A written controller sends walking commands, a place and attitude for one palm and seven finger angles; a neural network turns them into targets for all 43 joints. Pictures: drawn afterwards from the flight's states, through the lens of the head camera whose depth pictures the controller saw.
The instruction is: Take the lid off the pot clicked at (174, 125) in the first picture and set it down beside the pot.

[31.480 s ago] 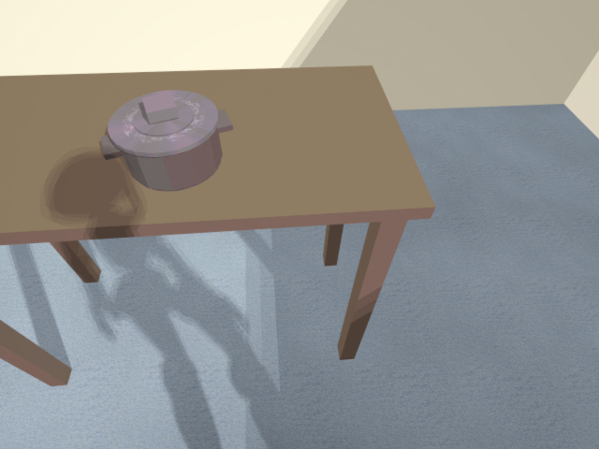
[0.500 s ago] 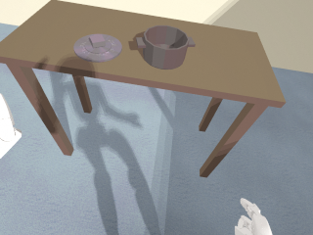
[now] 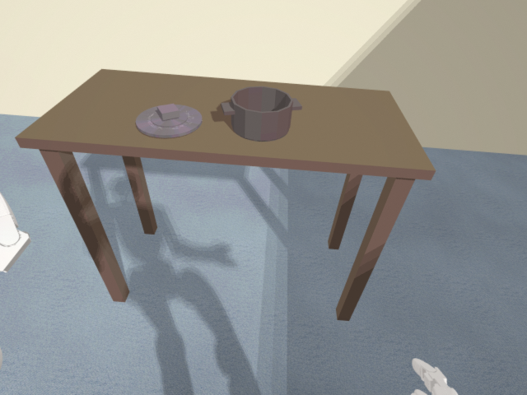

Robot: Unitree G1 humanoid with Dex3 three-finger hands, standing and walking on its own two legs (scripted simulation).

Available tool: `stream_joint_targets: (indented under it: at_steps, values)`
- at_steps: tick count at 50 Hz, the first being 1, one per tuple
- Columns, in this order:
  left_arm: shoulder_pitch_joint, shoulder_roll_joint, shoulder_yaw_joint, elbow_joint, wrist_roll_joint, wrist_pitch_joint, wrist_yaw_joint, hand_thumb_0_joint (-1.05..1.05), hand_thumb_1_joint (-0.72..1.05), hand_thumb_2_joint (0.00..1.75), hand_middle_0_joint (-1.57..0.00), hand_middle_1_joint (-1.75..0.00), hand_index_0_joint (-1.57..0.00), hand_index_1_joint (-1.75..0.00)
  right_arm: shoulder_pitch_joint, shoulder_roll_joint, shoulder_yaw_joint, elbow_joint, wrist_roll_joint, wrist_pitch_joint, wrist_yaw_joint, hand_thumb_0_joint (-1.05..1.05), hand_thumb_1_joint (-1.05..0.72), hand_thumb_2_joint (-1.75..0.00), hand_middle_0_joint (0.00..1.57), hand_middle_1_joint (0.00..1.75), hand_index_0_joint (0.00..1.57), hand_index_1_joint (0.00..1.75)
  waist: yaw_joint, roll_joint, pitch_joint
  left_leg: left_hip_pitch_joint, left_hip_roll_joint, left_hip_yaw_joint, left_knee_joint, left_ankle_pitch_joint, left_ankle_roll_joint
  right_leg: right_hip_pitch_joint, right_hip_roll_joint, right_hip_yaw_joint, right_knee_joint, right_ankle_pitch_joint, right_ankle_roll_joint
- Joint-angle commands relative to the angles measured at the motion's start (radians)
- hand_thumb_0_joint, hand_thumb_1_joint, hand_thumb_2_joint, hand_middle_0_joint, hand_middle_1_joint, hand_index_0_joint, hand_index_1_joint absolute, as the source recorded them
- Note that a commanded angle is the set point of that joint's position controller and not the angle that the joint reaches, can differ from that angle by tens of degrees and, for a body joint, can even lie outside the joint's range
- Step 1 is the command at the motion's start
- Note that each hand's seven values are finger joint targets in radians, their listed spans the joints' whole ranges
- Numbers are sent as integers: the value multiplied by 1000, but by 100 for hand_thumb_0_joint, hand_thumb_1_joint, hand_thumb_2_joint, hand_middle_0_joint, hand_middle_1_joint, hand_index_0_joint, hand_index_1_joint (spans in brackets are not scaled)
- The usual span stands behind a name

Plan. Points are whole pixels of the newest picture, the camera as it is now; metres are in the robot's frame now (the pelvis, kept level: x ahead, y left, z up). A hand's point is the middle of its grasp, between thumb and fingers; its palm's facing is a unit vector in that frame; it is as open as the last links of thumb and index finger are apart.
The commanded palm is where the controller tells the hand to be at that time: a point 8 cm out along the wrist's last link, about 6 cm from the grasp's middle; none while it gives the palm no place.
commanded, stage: stop stepping back and stand still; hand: left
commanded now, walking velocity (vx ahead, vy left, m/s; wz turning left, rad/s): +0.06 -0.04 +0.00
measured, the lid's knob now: (168, 111) +0.79 +0.28 +0.07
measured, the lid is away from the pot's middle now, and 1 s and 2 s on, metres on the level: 0.25 0.25 0.25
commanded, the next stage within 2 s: let the arm hang, fingers relaxed in 0.18 s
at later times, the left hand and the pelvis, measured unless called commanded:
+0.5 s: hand (130, 383) +0.19 +0.22 -0.10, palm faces +0.11 -0.94 -0.33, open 7.4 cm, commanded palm none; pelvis +0.02 +0.00 -0.01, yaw +2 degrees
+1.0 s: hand out of the picture +0.02 +0.17 -0.16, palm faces +0.08 -0.97 -0.22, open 7.3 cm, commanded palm none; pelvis +0.02 -0.01 +0.01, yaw +3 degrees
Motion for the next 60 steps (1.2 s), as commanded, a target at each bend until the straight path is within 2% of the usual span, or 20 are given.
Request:
stream_joint_targets:
  at_steps: [1, 5, 10, 13, 14, 16, 18, 21, 23, 25, 27, 28, 32, 34, 36, 37, 40, 46, 50, 60]
  values:
    - [-95, 311, 128, -426, 29, -77, 2, 0, 90, 90, -20, -30, -20, -30, -179, -85, -13, -207, -13, -115, 4, 0, -90, -90, 20, 30, 20, 30, 26, 217, 98, -129, 232, -384, -469, -522, 85, -56, 40, 17, 137, -79, -5]
    - [101, 289, 140, -486, 41, -79, 16, 0, 90, 90, -20, -30, -20, -30, -165, -62, -2, -194, -26, -133, 18, 0, -90, -90, 20, 30, 20, 30, 46, 224, 22, -135, 124, -161, -284, -244, 41, 152, 14, 35, -127, 60, -9]
    - [78, 287, 171, -359, 16, -93, 27, 0, 90, 90, -20, -30, -20, -30, -108, -62, -31, -150, -25, -120, 25, 0, -90, -90, 20, 30, 20, 30, 10, -54, -9, -29, 17, -46, 24, 28, -20, 90, -194, 335, -312, 132, -103]
    - [30, 246, 141, -208, 4, -79, 20, 0, 90, 90, -20, -30, -20, -30, -113, -61, -25, -136, -12, -91, 23, 0, -90, -90, 20, 30, 20, 30, -5, -89, 33, 47, 29, -40, -41, 105, -16, 60, -163, 231, -274, 304, -84]
    - [59, 47, -326, 590, 119, 79, -117, 0, 90, 90, -20, -30, -20, -30, -108, -251, -101, 95, -3, -168, 92, 0, -90, -90, 20, 30, 20, 30, -45, -40, 45, 31, 95, -76, 147, 339, -26, -111, -212, 47, -43, 467, -90]
    - [78, -36, -324, 620, 135, 189, -147, 0, 90, 90, -20, -30, -20, -30, -66, -173, -93, 115, -22, -94, 89, 0, -90, -90, 20, 30, 20, 30, -10, -27, 14, 75, 105, -132, 39, 474, -10, -149, -85, -8, 17, 272, -44]
    - [19, -65, -339, 704, 124, 201, -147, 0, 90, 90, -20, -30, -20, -30, -62, -155, -58, 111, -36, -38, 79, 0, -90, -90, 20, 30, 20, 30, 18, -51, 19, -28, 184, -320, -89, 366, 86, -145, -4, -21, 134, 32, -20]
    - [-105, -41, -351, 849, 119, 208, -138, 0, 90, 90, -20, -30, -20, -30, -57, -180, -54, 113, -68, -19, 68, 0, -90, -90, 20, 30, 20, 30, 15, -112, 67, -24, 234, -437, -178, 539, 155, -158, 25, 58, 246, -45, -16]
    - [-108, -35, -356, 989, 107, 212, -132, 0, 90, 90, -20, -30, -20, -30, -85, -167, -48, 120, -73, 0, 60, 0, -90, -90, 20, 30, 20, 30, 48, -56, 73, -52, 221, -368, -172, 559, 149, -71, 9, 97, 187, -36, -12]
    - [-66, -4, -364, 1135, 110, 210, -127, 0, 90, 90, -20, -30, -20, -30, -124, -114, -36, 131, -60, 18, 59, 0, -90, -90, 20, 30, 20, 30, 79, -86, 48, -132, 70, -169, -68, 336, 40, 108, -51, 175, -52, 224, -16]
    - [-82, 57, -374, 1234, 105, 193, -121, 0, 90, 90, -20, -30, -20, -30, -93, -52, -36, 151, -43, 34, 58, 0, -90, -90, 20, 30, 20, 30, 44, -169, 71, -136, -55, -13, 138, -34, -41, 94, -258, 436, -260, 405, -103]
    - [-106, 45, -380, 1278, 105, 185, -119, 0, 90, 90, -20, -30, -20, -30, -84, -48, -40, 175, -45, 41, 56, 0, -90, -90, 20, 30, 20, 30, 36, -103, 85, -128, -35, -28, 214, -135, -42, 88, -274, 441, -265, 493, -147]
    - [-108, -22, -367, 1389, 108, 176, -108, 0, 90, 90, -20, -30, -20, -30, 14, 2, -46, 236, -48, 43, 51, 0, -90, -90, 20, 30, 20, 30, 1, 71, 23, -62, 11, -38, 134, -119, -31, 138, -245, 326, -209, 589, -211]
    - [-115, -36, -386, 1441, 94, 182, -111, 0, 90, 90, -20, -30, -20, -30, 96, 12, -38, 284, -46, 38, 51, 0, -90, -90, 20, 30, 20, 30, -15, 98, -2, 110, 56, -77, -117, 195, -6, 73, -160, 209, -118, 487, -140]
    - [-66, -104, -410, 1483, 84, 194, -118, 0, 90, 90, -20, -30, -20, -30, 108, -41, -39, 296, -49, 36, 32, 0, -90, -90, 20, 30, 20, 30, 17, 157, 11, 235, 207, -256, -181, 456, 90, -61, -8, 60, -31, 199, -38]
    - [-51, -125, -424, 1510, 83, 197, -117, 0, 90, 90, -20, -30, -20, -30, 115, -58, -39, 301, -51, 44, 21, 0, -90, -90, 20, 30, 20, 30, 20, 150, 44, 212, 247, -257, -199, 509, 137, -54, 12, 49, -37, 57, -22]
    - [-68, -111, -429, 1570, 81, 204, -119, 0, 90, 90, -20, -30, -20, -30, 127, -30, -24, 339, -43, 38, 8, 0, -90, -90, 20, 30, 20, 30, 23, 182, 40, 238, 213, -210, -191, 697, 115, -6, 4, 46, -55, 87, -20]
    - [-51, -108, -436, 1639, 86, 195, -106, 0, 90, 90, -20, -30, -20, -30, 113, 23, -23, 383, -35, 46, 22, 0, -90, -90, 20, 30, 20, 30, 26, -91, 88, 119, 77, -66, -163, 260, 12, 129, -79, 126, -207, 405, -62]
    - [-78, -125, -435, 1647, 87, 199, -103, 0, 90, 90, -20, -30, -20, -30, 113, 39, -21, 422, -43, 50, 25, 0, -90, -90, 20, 30, 20, 30, 23, -62, 166, 110, 76, -72, -204, 187, 13, 76, -65, 122, -220, 306, -65]
    - [-92, -125, -423, 1656, 87, 199, -106, 0, 90, 90, -20, -30, -20, -30, 123, 54, -19, 450, -47, 43, 23, 0, -90, -90, 20, 30, 20, 30, 30, 15, 173, 93, 81, -79, -220, 182, 15, 87, -57, 122, -224, 276, -66]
